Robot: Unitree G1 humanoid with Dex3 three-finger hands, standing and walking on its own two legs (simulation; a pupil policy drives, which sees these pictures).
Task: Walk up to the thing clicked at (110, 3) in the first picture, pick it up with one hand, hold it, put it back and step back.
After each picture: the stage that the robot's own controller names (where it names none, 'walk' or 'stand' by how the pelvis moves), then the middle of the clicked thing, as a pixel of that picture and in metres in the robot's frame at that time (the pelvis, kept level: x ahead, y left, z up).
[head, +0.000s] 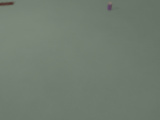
stand; (109, 6) +2.29 -0.41 -0.72
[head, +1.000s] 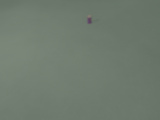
walk; (89, 19) +2.19 +0.06 -0.69
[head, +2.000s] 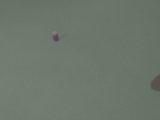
walk; (55, 36) +1.51 +0.42 -0.72
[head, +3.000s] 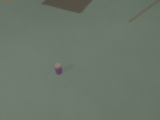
walk; (58, 68) +1.00 +0.32 -0.71
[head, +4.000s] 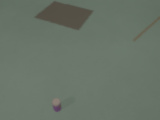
walk; (56, 104) +0.63 +0.22 -0.69
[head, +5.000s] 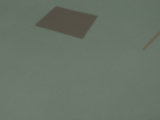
stand; out of the picture +0.42 +0.19 -0.70
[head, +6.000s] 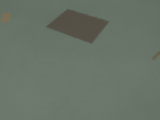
stand; out of the picture +0.41 +0.16 -0.72
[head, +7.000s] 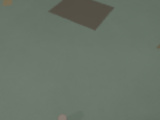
stand; out of the picture +0.43 +0.17 -0.70
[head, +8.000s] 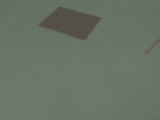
stand; out of the picture +0.41 +0.19 -0.72
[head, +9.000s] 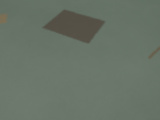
stand; out of the picture +0.41 +0.18 -0.73
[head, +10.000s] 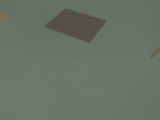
stand; out of the picture +0.41 +0.18 -0.73
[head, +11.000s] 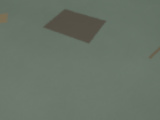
stand; out of the picture +0.41 +0.18 -0.73
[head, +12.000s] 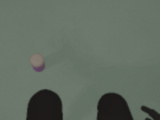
go down; (37, 63) +0.48 +0.21 -0.38
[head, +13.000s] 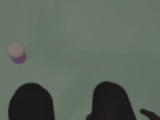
approach; (17, 53) +0.48 +0.25 -0.30
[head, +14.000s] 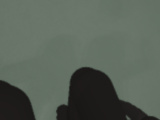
close in; out of the picture +0.45 +0.30 -0.22
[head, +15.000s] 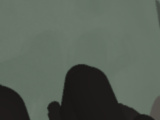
close; out of the picture +0.45 +0.30 -0.22
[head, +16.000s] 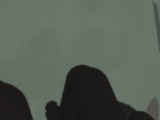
lift; out of the picture +0.41 +0.27 -0.23
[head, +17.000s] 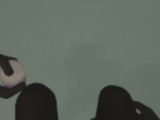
lift; (13, 77) +0.33 +0.24 -0.08
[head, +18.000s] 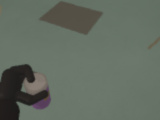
hold; (38, 91) +0.32 +0.16 +0.05
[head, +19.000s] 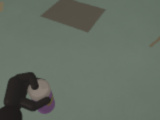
hold; (42, 97) +0.32 +0.16 +0.00
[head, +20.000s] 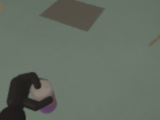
crouch; (44, 97) +0.32 +0.15 +0.00
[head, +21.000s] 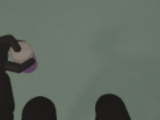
crouch; (25, 58) +0.43 +0.19 -0.09
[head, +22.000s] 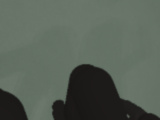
lower; out of the picture +0.42 +0.30 -0.23
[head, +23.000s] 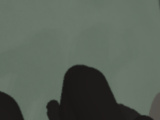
lower; out of the picture +0.42 +0.30 -0.23
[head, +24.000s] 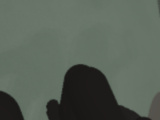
lower; out of the picture +0.42 +0.31 -0.23
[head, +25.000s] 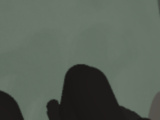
lower; out of the picture +0.42 +0.31 -0.23
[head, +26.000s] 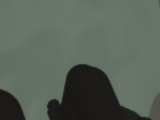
loosen; out of the picture +0.42 +0.30 -0.23
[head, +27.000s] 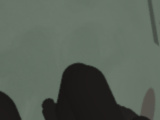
withdraw; out of the picture +0.41 +0.30 -0.23
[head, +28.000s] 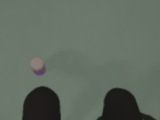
walk; (38, 66) +0.46 +0.22 -0.36
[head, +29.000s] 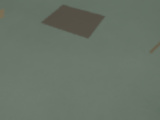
stand; out of the picture +0.39 +0.16 -0.66
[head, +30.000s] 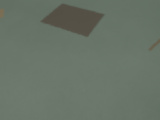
stand; out of the picture +0.40 +0.18 -0.67
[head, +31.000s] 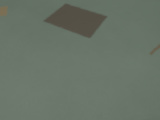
stand; out of the picture +0.39 +0.16 -0.70
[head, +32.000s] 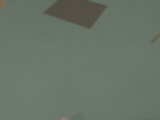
walk; out of the picture +0.43 +0.16 -0.71
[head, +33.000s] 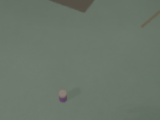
walk; (62, 96) +0.58 +0.14 -0.71
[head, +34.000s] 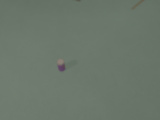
walk; (61, 65) +0.91 +0.26 -0.69
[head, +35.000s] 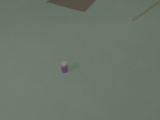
stand; (64, 67) +1.04 +0.22 -0.71
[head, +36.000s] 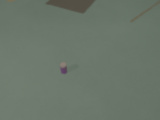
stand; (63, 68) +1.04 +0.22 -0.73
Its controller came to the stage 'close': yes
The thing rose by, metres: 0.71
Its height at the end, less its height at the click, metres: +0.00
